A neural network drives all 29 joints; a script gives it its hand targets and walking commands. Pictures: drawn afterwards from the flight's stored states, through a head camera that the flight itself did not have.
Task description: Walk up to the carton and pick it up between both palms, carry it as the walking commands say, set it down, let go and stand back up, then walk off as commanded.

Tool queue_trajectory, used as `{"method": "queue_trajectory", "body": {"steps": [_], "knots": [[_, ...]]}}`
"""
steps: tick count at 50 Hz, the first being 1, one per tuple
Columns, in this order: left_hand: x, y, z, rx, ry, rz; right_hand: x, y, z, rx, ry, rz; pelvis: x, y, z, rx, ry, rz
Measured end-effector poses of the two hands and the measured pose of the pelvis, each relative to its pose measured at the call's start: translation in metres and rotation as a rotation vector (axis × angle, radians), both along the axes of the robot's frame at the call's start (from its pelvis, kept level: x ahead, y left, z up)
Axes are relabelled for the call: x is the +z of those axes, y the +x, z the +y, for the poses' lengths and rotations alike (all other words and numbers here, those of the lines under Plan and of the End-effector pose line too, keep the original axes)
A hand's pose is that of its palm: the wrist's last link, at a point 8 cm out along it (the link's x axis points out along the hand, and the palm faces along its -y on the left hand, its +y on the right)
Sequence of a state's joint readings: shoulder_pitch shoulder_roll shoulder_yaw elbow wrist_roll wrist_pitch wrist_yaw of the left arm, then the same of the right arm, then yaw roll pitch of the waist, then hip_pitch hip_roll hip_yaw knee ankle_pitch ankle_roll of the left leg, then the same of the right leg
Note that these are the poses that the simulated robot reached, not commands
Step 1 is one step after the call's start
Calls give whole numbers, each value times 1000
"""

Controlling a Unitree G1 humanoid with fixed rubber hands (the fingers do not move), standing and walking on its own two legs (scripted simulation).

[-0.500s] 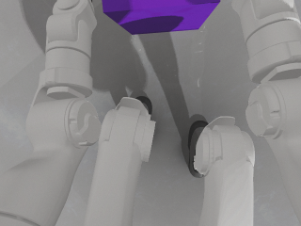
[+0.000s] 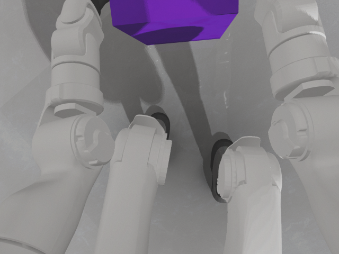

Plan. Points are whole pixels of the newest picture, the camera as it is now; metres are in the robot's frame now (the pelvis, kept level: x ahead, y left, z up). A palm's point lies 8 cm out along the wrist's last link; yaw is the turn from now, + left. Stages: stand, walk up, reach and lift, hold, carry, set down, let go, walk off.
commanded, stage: set down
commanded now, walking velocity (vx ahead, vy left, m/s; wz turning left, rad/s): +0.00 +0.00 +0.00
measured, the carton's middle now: out of the picture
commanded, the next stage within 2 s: none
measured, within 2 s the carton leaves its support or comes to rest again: neither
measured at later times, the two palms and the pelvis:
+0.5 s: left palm (87, 1) +0.50 +0.25 -0.16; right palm out of the picture +0.58 -0.04 -0.16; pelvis +0.00 +0.00 +0.00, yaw +0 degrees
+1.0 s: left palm (86, 4) +0.50 +0.26 -0.18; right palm out of the picture +0.59 -0.05 -0.18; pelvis +0.00 +0.01 +0.00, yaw +1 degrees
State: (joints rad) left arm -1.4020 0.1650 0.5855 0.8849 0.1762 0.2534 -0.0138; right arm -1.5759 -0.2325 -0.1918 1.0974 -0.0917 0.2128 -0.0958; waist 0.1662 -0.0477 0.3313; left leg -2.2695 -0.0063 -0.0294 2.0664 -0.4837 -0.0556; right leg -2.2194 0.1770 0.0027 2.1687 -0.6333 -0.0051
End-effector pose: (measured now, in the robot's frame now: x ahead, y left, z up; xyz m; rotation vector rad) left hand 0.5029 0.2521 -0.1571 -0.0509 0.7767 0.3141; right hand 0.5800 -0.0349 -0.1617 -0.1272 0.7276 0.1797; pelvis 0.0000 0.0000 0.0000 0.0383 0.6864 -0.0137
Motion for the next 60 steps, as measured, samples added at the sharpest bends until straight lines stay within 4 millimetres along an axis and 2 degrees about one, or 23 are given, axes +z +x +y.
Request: {"method": "queue_trajectory", "body": {"steps": [33, 42, 50, 60], "knots": [[-3, -3, 0, 14, -8, -20, -2, 1, -3, 34, 12, -7, -2, -3, 0, 5, 7, -29], [-11, -2, 0, 28, 6, -13, -7, 6, -2, 45, -6, -21, -1, -5, 3, 9, 10, -45], [-19, -3, 12, 52, 21, 5, -14, 12, -13, 23, -26, -19, -2, 0, 9, 12, 3, -34], [-17, -5, 28, 60, 41, -14, -15, 14, -28, 4, -34, -34, -6, -1, 16, 9, -1, -33]]}}
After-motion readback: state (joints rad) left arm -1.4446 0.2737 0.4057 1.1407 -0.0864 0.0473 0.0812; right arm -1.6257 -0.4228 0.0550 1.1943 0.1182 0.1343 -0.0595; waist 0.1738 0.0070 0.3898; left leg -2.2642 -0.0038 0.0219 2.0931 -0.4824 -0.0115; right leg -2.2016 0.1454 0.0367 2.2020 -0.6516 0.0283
